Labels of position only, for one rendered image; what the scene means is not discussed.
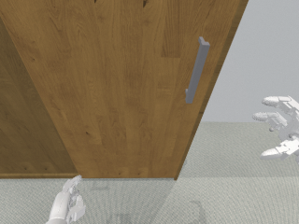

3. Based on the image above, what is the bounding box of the right robot hand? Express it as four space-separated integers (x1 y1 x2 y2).
252 95 299 161

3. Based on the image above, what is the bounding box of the handle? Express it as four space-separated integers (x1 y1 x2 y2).
185 36 210 104

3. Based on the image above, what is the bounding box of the left robot hand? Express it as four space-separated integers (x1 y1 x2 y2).
49 175 86 224

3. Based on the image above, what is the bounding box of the wardrobe door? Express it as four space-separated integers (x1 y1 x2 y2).
0 0 240 178
0 17 78 174

